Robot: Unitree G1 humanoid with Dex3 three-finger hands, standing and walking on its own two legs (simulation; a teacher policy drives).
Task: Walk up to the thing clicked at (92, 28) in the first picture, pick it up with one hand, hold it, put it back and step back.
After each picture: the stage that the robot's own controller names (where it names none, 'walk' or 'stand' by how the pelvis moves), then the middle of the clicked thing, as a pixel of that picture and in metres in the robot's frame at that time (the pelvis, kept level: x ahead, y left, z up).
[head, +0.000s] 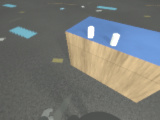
stand; (90, 32) +0.94 +0.06 +0.02
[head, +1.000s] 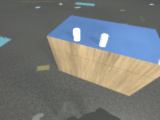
walk; (76, 34) +0.81 +0.17 +0.02
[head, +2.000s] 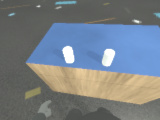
stand; (68, 55) +0.47 +0.19 +0.05
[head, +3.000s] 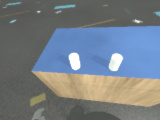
walk; (74, 61) +0.43 +0.15 +0.04
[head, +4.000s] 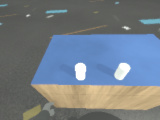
stand; (80, 71) +0.36 +0.10 +0.02
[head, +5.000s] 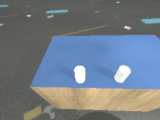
stand; (80, 74) +0.34 +0.09 +0.02
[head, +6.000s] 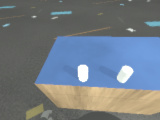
stand; (83, 73) +0.36 +0.08 +0.02
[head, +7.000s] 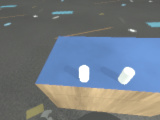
stand; (84, 74) +0.36 +0.07 +0.02
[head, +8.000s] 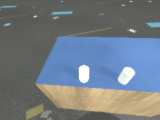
rise first; (83, 74) +0.35 +0.07 +0.02
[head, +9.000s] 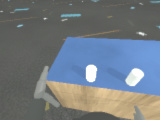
rise first; (91, 73) +0.37 +0.05 +0.02
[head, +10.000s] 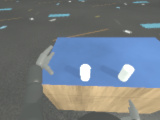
go down; (85, 72) +0.38 +0.04 +0.02
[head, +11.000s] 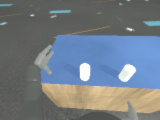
go down; (84, 72) +0.37 +0.05 +0.02
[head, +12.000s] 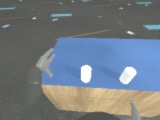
go down; (85, 74) +0.37 +0.05 +0.02
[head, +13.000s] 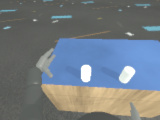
go down; (85, 73) +0.37 +0.05 +0.02
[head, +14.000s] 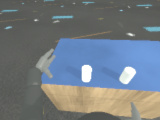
go down; (86, 73) +0.37 +0.05 +0.02
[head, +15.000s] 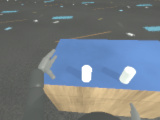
go down; (86, 74) +0.37 +0.05 +0.02
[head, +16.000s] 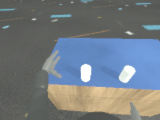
close in; (85, 73) +0.37 +0.05 +0.02
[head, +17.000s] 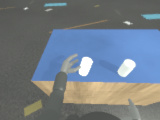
close; (85, 66) +0.39 +0.04 +0.05
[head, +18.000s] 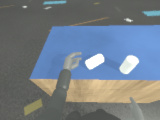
close; (94, 61) +0.44 -0.02 +0.04
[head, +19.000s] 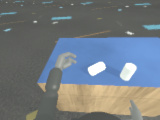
lift; (96, 68) +0.43 -0.03 +0.02
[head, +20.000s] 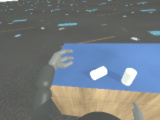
lift; (98, 73) +0.43 -0.03 +0.00
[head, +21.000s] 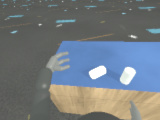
go down; (97, 72) +0.42 -0.03 +0.00
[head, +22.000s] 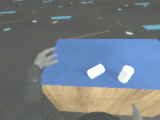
close in; (95, 71) +0.42 -0.03 +0.00
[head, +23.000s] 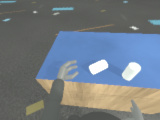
close; (98, 66) +0.42 -0.03 +0.03
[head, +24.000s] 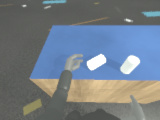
close; (96, 62) +0.43 -0.03 +0.04
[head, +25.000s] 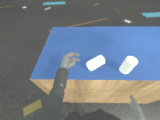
lift; (95, 62) +0.43 -0.03 +0.04
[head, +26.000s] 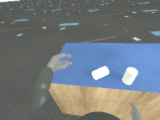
lift; (100, 72) +0.43 -0.04 +0.00
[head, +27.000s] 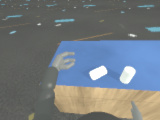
close; (98, 72) +0.41 -0.03 +0.00
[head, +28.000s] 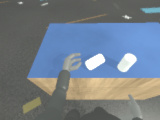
stand; (94, 61) +0.43 -0.03 +0.04
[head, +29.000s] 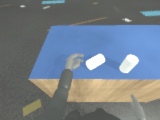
close; (95, 61) +0.44 -0.03 +0.05
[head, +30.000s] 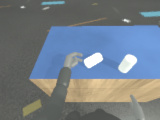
close; (93, 60) +0.45 -0.02 +0.04
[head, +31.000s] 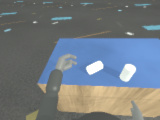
lift; (94, 67) +0.45 -0.01 +0.02
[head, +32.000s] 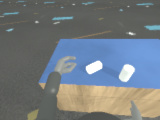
close; (93, 67) +0.46 -0.01 +0.00
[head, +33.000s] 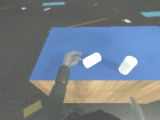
close; (91, 60) +0.46 -0.01 +0.04
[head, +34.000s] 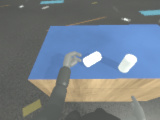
close; (92, 59) +0.46 -0.01 +0.04
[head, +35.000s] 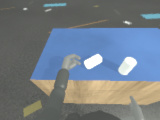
close; (93, 61) +0.45 -0.01 +0.03
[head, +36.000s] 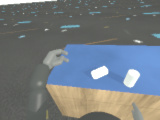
lift; (99, 72) +0.44 -0.03 +0.01
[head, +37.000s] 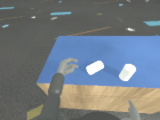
close; (94, 67) +0.44 -0.02 +0.00
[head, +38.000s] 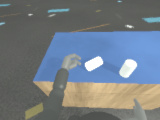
stand; (93, 63) +0.45 -0.01 +0.03
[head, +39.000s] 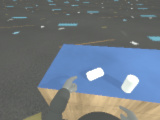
stand; (94, 74) +0.42 +0.00 +0.01
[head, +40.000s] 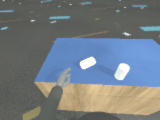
stand; (87, 63) +0.50 +0.03 +0.01
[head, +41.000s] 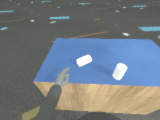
stand; (84, 60) +0.53 +0.07 +0.00
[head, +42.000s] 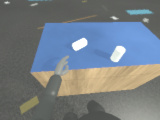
walk; (79, 44) +0.63 +0.03 +0.01
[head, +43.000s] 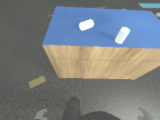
walk; (86, 25) +0.81 +0.13 +0.03
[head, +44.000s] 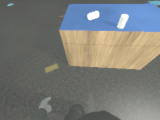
walk; (93, 15) +1.08 +0.06 +0.02
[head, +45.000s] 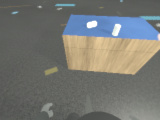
stand; (91, 24) +1.15 +0.07 +0.00
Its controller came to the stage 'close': yes
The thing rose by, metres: 0.01
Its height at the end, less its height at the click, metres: -0.02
